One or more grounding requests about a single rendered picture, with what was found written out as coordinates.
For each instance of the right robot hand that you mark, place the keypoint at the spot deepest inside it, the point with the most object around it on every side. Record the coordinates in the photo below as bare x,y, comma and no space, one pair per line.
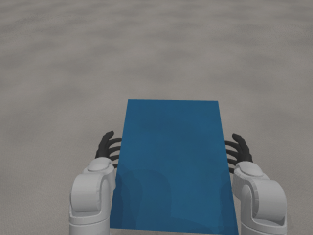
243,154

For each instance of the left robot hand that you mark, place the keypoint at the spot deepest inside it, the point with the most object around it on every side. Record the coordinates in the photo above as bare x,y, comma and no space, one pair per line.
103,148

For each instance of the left robot forearm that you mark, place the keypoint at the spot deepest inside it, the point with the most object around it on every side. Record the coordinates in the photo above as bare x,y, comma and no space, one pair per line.
90,199

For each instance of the right robot forearm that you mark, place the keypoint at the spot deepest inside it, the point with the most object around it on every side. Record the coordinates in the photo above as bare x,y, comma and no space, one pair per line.
263,201

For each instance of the carton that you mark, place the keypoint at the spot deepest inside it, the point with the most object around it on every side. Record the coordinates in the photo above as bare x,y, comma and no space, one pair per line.
172,172

